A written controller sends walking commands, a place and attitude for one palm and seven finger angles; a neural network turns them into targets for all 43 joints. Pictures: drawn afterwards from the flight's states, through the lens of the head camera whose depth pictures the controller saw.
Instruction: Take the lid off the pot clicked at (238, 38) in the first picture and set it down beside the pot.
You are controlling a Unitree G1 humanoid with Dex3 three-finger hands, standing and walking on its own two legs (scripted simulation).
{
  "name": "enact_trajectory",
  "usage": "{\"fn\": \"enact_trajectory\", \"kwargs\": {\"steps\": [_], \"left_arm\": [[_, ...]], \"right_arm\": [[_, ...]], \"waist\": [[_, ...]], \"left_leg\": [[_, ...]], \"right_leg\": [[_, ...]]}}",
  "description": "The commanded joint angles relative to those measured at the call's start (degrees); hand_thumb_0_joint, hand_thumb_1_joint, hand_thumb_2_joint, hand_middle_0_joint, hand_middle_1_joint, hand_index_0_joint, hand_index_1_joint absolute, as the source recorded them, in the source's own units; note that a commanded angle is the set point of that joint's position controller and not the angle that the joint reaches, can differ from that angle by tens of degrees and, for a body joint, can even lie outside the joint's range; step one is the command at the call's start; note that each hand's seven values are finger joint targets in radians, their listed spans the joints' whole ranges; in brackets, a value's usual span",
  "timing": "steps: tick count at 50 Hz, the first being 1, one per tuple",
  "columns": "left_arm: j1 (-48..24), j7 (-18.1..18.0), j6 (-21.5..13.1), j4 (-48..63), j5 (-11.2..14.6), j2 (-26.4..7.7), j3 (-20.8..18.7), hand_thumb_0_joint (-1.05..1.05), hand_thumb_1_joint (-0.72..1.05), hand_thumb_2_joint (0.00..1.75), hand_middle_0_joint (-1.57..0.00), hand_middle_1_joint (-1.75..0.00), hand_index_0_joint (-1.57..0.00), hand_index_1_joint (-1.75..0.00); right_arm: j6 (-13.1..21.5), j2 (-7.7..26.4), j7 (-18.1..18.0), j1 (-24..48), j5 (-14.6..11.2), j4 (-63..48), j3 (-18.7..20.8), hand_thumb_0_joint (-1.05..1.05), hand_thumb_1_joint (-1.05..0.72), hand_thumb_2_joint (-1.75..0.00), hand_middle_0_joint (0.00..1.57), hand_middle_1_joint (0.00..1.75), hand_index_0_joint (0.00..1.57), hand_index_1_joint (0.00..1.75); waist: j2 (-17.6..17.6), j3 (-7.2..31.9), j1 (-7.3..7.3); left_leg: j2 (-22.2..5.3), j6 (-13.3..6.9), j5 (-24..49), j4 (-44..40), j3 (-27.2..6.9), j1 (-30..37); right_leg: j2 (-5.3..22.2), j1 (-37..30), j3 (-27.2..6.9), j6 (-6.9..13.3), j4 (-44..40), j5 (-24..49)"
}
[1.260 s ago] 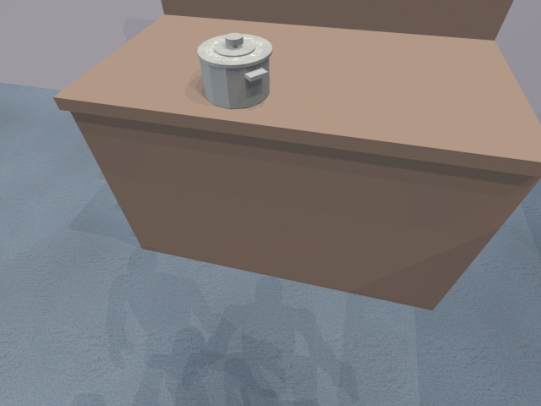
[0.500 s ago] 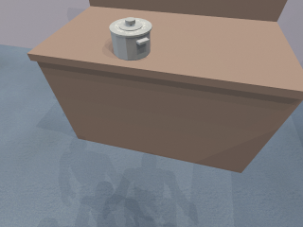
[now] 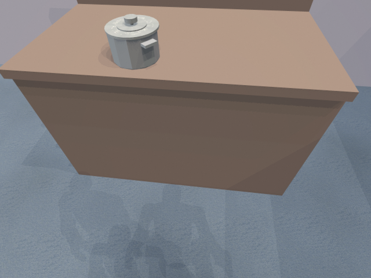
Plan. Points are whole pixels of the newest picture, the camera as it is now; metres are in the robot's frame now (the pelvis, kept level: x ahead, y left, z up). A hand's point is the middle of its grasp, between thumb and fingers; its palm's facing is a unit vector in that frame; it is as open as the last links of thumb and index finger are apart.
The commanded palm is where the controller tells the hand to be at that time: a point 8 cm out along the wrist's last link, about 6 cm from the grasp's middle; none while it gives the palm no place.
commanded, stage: take the last steps up to it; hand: left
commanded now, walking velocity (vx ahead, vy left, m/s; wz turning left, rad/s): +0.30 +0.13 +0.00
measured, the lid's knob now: (130, 18) +0.88 +0.24 +0.16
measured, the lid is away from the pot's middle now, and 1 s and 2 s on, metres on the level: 0.00 0.00 0.00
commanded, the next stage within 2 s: come to a stop and stand still in 1.08 s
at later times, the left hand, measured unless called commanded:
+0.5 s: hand (106, 259) +0.19 +0.22 -0.15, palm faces -0.05 -0.98 -0.19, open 7.4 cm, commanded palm none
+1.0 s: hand (97, 234) +0.26 +0.27 -0.18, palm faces +0.11 -0.97 -0.22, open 7.2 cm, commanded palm none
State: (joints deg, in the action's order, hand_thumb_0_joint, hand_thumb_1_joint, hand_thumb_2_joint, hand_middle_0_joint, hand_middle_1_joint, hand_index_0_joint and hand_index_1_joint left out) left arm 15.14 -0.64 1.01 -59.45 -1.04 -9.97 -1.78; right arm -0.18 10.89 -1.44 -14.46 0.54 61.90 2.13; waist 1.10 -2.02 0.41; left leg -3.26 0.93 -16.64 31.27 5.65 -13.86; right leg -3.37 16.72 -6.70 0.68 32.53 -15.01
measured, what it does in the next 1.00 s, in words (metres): walks ahead: right foot, then left foot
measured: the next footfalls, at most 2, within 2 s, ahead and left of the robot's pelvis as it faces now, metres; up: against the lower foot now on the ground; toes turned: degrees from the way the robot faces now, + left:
right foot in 0.62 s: +0.29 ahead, -0.09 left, +0.00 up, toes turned -9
left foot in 1.00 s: +0.38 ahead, +0.22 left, +0.00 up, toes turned +2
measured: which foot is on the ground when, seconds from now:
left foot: down 0.00-0.62, up 0.64-0.98, down 1.00-1.00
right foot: down 0.00-0.20, up 0.22-0.60, down 0.62-1.00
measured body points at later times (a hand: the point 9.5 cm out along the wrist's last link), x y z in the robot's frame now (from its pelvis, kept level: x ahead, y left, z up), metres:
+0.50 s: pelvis +0.10 +0.04 +0.01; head +0.13 +0.03 +0.46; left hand +0.19 +0.27 -0.14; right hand -0.03 -0.14 -0.14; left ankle +0.00 +0.12 -0.73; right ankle +0.20 -0.09 -0.68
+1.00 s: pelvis +0.28 +0.07 +0.00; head +0.28 +0.08 +0.45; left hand +0.25 +0.32 -0.16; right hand +0.37 -0.18 -0.13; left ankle +0.34 +0.18 -0.74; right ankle +0.25 -0.08 -0.73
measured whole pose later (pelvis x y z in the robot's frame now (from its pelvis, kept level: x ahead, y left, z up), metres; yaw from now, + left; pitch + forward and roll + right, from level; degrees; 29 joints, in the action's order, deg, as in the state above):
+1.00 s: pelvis +0.28 +0.07 +0.00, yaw -1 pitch -1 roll -1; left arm 21.4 0.0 -1.1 -59.5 -1.7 -11.8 -5.1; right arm 3.4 11.9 0.9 -12.0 1.2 54.3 3.5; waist 0.0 -0.2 -2.0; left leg -4.3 -0.4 -12.3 31.6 5.5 -19.8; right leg 5.1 12.1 6.8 -0.5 32.4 -19.1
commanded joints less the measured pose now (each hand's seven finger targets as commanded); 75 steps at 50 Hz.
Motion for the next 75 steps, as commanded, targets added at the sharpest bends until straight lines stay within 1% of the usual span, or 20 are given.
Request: {"fn": "enact_trajectory", "kwargs": {"steps": [1, 5, 8, 10, 11, 14, 26, 29, 30, 31, 32, 38, 47, 48, 50, 52, 56, 63, 69, 75], "left_arm": [[4.8, -0.2, -0.8, 2.6, -0.3, -9.8, -2.2, 0.0, 0.9, 0.9, -0.2, -0.3, -0.2, -0.3], [7.0, -0.3, -1.6, 2.7, 0.1, -11.1, -3.6, 0.0, 0.9, 0.9, -0.2, -0.3, -0.2, -0.3], [3.5, -0.1, -1.7, 4.0, 0.1, -9.4, -3.7, 0.0, 0.9, 0.9, -0.2, -0.3, -0.2, -0.3], [-1.1, 0.6, -1.7, 6.6, -0.2, -4.3, -2.9, 0.0, 0.9, 0.9, -0.2, -0.3, -0.2, -0.3], [-5.2, 0.4, -2.5, 8.0, -0.7, -5.0, -2.8, 0.0, 0.9, 0.9, -0.2, -0.3, -0.2, -0.3], [-4.6, 1.5, -3.0, 6.8, -0.7, -4.0, -2.7, 0.0, 0.9, 0.9, -0.2, -0.3, -0.2, -0.3], [-10.7, 1.9, -3.2, 8.8, 0.0, -1.6, -1.9, 0.0, 0.9, 0.9, -0.2, -0.3, -0.2, -0.3], [3.3, 1.3, -4.2, 4.8, -0.4, -4.2, -3.2, 0.0, 0.9, 0.9, -0.2, -0.3, -0.2, -0.3], [12.6, 0.7, -5.0, 2.2, -0.8, -8.1, -4.5, 0.0, 0.9, 0.9, -0.2, -0.3, -0.2, -0.3], [18.8, -0.1, -5.1, 0.9, -0.4, -14.6, -6.2, 0.0, 0.9, 0.9, -0.2, -0.3, -0.2, -0.3], [18.2, -0.5, -4.4, 1.2, 0.8, -14.7, -6.1, 0.0, 0.9, 0.9, -0.2, -0.3, -0.2, -0.3], [2.2, -0.8, -5.4, 3.8, -0.5, -4.7, -3.4, 0.0, 0.9, 0.9, -0.2, -0.3, -0.2, -0.3], [2.8, 0.5, -3.5, 4.0, -0.7, -9.8, -4.7, 0.0, 0.9, 0.9, -0.2, -0.3, -0.2, -0.3], [2.9, 0.6, -2.9, 4.1, -0.6, -8.6, -4.2, 0.0, 0.9, 0.9, -0.2, -0.3, -0.2, -0.3], [2.2, 1.0, -3.0, 7.0, -0.1, -3.1, -3.0, 0.0, 0.9, 0.9, -0.2, -0.3, -0.2, -0.3], [0.4, 0.6, -3.4, 7.2, -0.6, -4.1, -3.0, 0.0, 0.9, 0.9, -0.2, -0.3, -0.2, -0.3], [5.8, 1.1, -2.6, 3.2, -0.4, -3.4, -2.6, 0.0, 0.9, 0.9, -0.2, -0.3, -0.2, -0.3], [6.2, -0.5, -2.2, 1.9, -0.1, -0.3, -1.0, 0.0, 0.9, 0.9, -0.2, -0.3, -0.2, -0.3], [6.1, -2.0, -2.8, 0.0, 0.3, -8.3, -1.6, 0.0, 0.9, 0.9, -0.2, -0.3, -0.2, -0.3], [1.5, -2.6, -1.3, 1.9, -0.2, -9.1, -2.7, 0.0, 0.9, 0.9, -0.2, -0.3, -0.2, -0.3]], "right_arm": [[0.9, 6.1, 0.5, -4.0, 0.8, -1.9, 1.3, 0.0, -0.9, -0.9, 0.2, 0.3, 0.2, 0.3], [1.8, 3.8, 0.7, -7.0, 0.7, -1.7, 0.9, 0.0, -0.9, -0.9, 0.2, 0.3, 0.2, 0.3], [2.8, 3.4, 0.7, -12.4, 0.4, -0.6, 0.7, 0.0, -0.9, -0.9, 0.2, 0.3, 0.2, 0.3], [3.3, 9.4, 0.2, -20.5, 1.3, 1.2, 2.1, 0.0, -0.9, -0.9, 0.2, 0.3, 0.2, 0.3], [3.6, 8.4, 0.0, -21.1, 1.0, 1.1, 1.8, 0.0, -0.9, -0.9, 0.2, 0.3, 0.2, 0.3], [4.9, 4.8, -0.2, -16.0, 0.6, 0.1, 0.3, 0.0, -0.9, -0.9, 0.2, 0.3, 0.2, 0.3], [5.7, 3.3, -0.7, -19.5, 0.7, 4.5, -0.4, 0.0, -0.9, -0.9, 0.2, 0.3, 0.2, 0.3], [5.4, 4.3, -0.6, -18.1, 0.3, 4.6, 0.0, 0.0, -0.9, -0.9, 0.2, 0.3, 0.2, 0.3], [5.3, 3.4, -0.1, -18.6, -0.3, 4.0, 0.3, 0.0, -0.9, -0.9, 0.2, 0.3, 0.2, 0.3], [5.6, 0.5, 0.2, -22.0, -0.7, 1.9, 0.2, 0.0, -0.9, -0.9, 0.2, 0.3, 0.2, 0.3], [4.8, 2.3, 0.0, -16.3, -0.1, 0.1, 0.6, 0.0, -0.9, -0.9, 0.2, 0.3, 0.2, 0.3], [1.5, -2.1, 1.4, -11.8, 0.9, -1.3, 0.8, 0.0, -0.9, -0.9, 0.2, 0.3, 0.2, 0.3], [3.2, 1.4, 2.6, -6.8, 0.6, -5.9, 1.6, 0.0, -0.9, -0.9, 0.2, 0.3, 0.2, 0.3], [3.3, 3.3, 2.1, -9.5, 0.6, -5.3, 1.8, 0.0, -0.9, -0.9, 0.2, 0.3, 0.2, 0.3], [3.4, 12.2, 1.0, -17.0, 1.6, -5.0, 3.4, 0.0, -0.9, -0.9, 0.2, 0.3, 0.2, 0.3], [3.4, 10.0, 0.5, -12.2, 1.3, -6.4, 2.4, 0.0, -0.9, -0.9, 0.2, 0.3, 0.2, 0.3], [4.7, 4.7, 0.1, -3.6, 0.5, -7.3, 0.3, 0.0, -0.9, -0.9, 0.2, 0.3, 0.2, 0.3], [3.6, 4.9, -0.9, -3.3, 0.6, -4.2, -0.2, 0.0, -0.9, -0.9, 0.2, 0.3, 0.2, 0.3], [0.6, 0.9, -0.9, -6.4, -0.5, -0.9, 0.2, 0.0, -0.9, -0.9, 0.2, 0.3, 0.2, 0.3], [-1.1, 0.5, -1.3, -4.9, -0.5, -0.9, 1.3, 0.0, -0.9, -0.9, 0.2, 0.3, 0.2, 0.3]], "waist": [[-5.9, -3.2, -1.1], [-12.0, -3.7, -0.64], [-6.2, -4.5, 2.01], [16.0, -6.4, 5.28], [12.2, -9.1, 5.52], [0.7, -10.1, 1.86], [5.2, -5.1, 1.67], [1.0, 1.6, -4.79], [-4.7, 7.8, -8.01], [-17.4, 15.1, -8.16], [-7.7, 8.6, -7.42], [-7.2, -1.4, 1.76], [-6.3, -1.4, 1.21], [-1.9, -1.6, 2.57], [17.9, -1.0, 4.95], [12.1, -0.6, 3.34], [6.0, 2.1, -1.63], [0.3, 3.3, -2.06], [-12.7, 5.1, 0.12], [-10.1, 5.9, -0.6]], "left_leg": [[-0.4, -2.1, -15.6, -1.9, -3.5, -2.8], [1.9, -2.1, -8.8, 7.4, -1.6, -6.0], [1.2, -3.4, -9.1, -5.6, -3.9, 6.5], [-15.0, -10.8, -23.6, -22.0, -27.4, 15.2], [-19.3, -13.8, -22.8, -26.1, -32.5, 12.0], [-14.6, -13.9, -6.5, -25.5, -21.4, 9.8], [-9.7, -12.3, 29.0, -18.7, -5.2, 13.4], [-7.0, -9.5, 36.0, -1.2, -3.0, 8.0], [-3.8, -7.0, 24.5, 12.9, -1.5, -2.8], [5.1, -3.8, -11.4, 33.7, 0.8, -18.5], [2.7, -4.5, -16.2, 44.8, -5.8, -22.7], [-4.5, -1.7, 0.1, 33.2, -4.8, -13.9], [1.6, -0.2, 3.6, -0.2, 3.5, 6.3], [1.2, -0.2, 0.5, -3.7, 1.8, 10.4], [-17.8, -10.5, -3.2, -19.5, -27.2, 14.8], [-18.6, -15.4, -4.3, -20.3, -29.1, 10.1], [-10.3, -11.2, 16.1, -19.5, -9.9, 5.3], [-10.4, -10.5, 33.1, -11.4, -6.8, 3.1], [0.3, -0.2, 3.0, -2.1, -2.6, -0.6], [2.0, 0.7, -11.8, 9.4, -4.1, -4.5]], "right_leg": [[7.9, 4.8, -12.3, 4.8, -14.3, -25.3], [15.3, 2.0, -22.2, 9.7, -20.0, -27.5], [10.5, 10.7, -12.6, 7.7, -11.2, -21.0], [0.0, 25.9, 5.8, 2.5, 16.3, -14.8], [3.9, 28.8, 5.6, 2.4, 25.3, -12.9], [9.2, 29.7, 6.3, 1.4, 31.8, -3.6], [8.0, 15.6, 13.4, 1.8, 8.2, 2.5], [5.2, -7.1, 14.2, 3.0, -0.7, 6.5], [12.0, -24.0, 6.4, 6.2, -2.0, 6.2], [30.9, -36.8, -22.0, 13.8, -10.6, 7.7], [34.0, -28.7, -27.2, 15.6, -16.7, 5.4], [22.3, 5.1, 2.1, 8.9, -22.7, -1.1], [17.2, 7.7, 7.1, 5.9, -14.4, -10.5], [14.9, 9.8, 8.6, 4.8, -8.1, -11.0], [4.2, 22.1, 15.9, 0.2, 22.3, -19.5], [7.9, 25.2, 8.9, 1.6, 36.9, -15.9], [10.3, 17.0, 8.7, -0.4, 32.1, -2.8], [7.5, -1.2, 9.9, -1.3, 2.8, 1.9], [19.2, -9.0, -3.3, 6.9, -5.4, 46.1], [22.0, -9.9, -4.7, 12.6, -8.1, 44.6]]}}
